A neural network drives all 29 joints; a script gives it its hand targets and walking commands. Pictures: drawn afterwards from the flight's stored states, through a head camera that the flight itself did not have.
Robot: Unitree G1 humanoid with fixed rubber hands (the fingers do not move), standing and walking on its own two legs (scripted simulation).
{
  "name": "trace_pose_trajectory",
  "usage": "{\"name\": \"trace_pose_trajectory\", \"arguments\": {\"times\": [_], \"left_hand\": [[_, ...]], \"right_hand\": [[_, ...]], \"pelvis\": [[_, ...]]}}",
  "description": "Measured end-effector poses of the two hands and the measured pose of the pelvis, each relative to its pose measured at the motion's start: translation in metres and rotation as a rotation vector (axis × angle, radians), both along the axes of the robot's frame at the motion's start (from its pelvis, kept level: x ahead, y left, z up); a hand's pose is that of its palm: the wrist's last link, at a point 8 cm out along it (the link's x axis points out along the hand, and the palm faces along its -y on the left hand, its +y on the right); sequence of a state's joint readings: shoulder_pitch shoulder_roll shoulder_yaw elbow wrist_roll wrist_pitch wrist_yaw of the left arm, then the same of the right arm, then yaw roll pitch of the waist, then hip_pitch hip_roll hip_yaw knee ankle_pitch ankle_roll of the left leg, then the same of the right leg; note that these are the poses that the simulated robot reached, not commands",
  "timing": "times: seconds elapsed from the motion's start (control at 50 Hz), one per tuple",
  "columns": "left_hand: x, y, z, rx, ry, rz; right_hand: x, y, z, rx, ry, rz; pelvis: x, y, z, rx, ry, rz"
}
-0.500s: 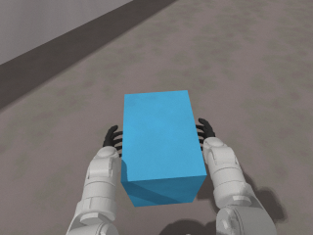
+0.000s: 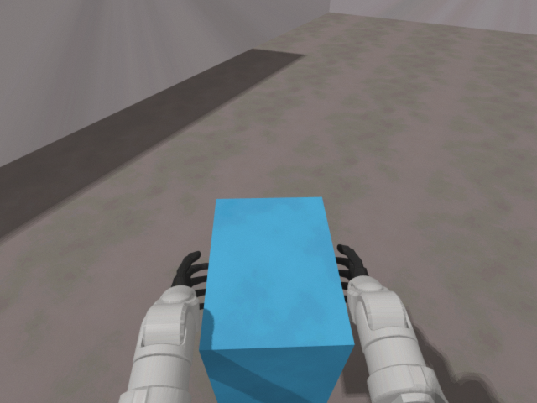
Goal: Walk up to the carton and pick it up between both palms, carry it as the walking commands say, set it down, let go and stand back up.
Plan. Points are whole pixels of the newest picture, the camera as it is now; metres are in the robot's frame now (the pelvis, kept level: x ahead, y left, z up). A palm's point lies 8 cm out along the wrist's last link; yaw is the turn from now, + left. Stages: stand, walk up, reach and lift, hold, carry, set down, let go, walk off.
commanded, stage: reach and lift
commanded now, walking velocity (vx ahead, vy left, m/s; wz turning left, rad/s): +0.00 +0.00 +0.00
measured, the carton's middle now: (271, 300) +0.31 +0.01 -0.02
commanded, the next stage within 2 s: hold in 0.88 s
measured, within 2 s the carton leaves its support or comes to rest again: neither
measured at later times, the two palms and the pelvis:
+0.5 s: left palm (183, 312) +0.27 +0.14 +0.03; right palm (362, 295) +0.29 -0.13 +0.04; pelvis -0.03 +0.00 +0.00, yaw +0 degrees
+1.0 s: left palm (184, 306) +0.27 +0.14 +0.04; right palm (364, 296) +0.29 -0.14 +0.04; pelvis -0.02 +0.00 +0.00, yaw +0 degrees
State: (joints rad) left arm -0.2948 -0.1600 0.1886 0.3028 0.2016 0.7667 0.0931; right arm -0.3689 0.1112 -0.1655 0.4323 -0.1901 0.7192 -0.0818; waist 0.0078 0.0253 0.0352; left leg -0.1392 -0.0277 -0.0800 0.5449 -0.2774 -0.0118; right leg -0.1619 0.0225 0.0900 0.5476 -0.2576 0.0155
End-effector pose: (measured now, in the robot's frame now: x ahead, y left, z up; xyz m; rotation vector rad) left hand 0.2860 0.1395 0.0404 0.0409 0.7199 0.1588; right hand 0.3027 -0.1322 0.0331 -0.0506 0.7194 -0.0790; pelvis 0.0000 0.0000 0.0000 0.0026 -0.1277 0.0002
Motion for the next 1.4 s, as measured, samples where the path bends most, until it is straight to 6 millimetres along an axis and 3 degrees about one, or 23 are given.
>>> {"name": "trace_pose_trajectory", "arguments": {"times": [0.22,0.64,0.92,1.08,1.4], "left_hand": [[-0.007,-0.004,0.003,0.004,-0.003,-0.020],[-0.017,-0.004,-0.010,-0.020,0.011,-0.008],[-0.013,-0.005,0.002,-0.005,-0.009,-0.018],[-0.018,-0.004,-0.003,0.004,0.019,-0.026],[-0.028,0.000,-0.003,-0.005,-0.001,-0.028]], "right_hand": [[-0.009,-0.004,0.005,0.000,-0.003,-0.017],[-0.014,-0.004,0.001,-0.017,0.011,-0.008],[-0.015,-0.005,0.008,-0.016,-0.011,-0.007],[-0.021,-0.004,0.000,-0.019,0.017,-0.003],[-0.031,0.000,0.004,-0.011,-0.001,-0.021]], "pelvis": [[-0.007,0.000,0.000,0.002,-0.016,-0.005],[-0.032,0.004,-0.008,0.002,0.000,-0.003],[-0.020,0.003,-0.004,0.003,-0.006,-0.009],[-0.013,0.001,-0.002,0.001,-0.012,-0.003],[-0.012,-0.001,-0.001,0.000,-0.016,0.009]]}}
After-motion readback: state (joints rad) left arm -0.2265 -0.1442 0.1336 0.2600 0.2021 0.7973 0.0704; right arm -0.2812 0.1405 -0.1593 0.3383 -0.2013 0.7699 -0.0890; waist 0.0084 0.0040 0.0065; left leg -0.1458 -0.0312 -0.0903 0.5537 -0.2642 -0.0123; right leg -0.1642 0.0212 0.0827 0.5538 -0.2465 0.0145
